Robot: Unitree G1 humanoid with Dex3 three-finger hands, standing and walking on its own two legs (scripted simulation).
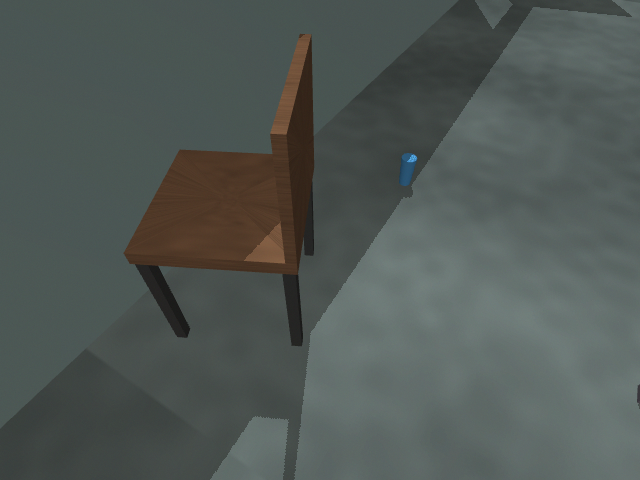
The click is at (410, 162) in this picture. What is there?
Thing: tapered cup
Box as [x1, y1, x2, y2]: [399, 153, 416, 185]
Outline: 411,153 405,153 402,155 399,182 402,185 407,185 409,183 416,161 416,156
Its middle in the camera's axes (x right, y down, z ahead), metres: +0.40 -0.34 +1.87
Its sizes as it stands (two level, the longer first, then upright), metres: 0.071 0.071 0.148
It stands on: the floor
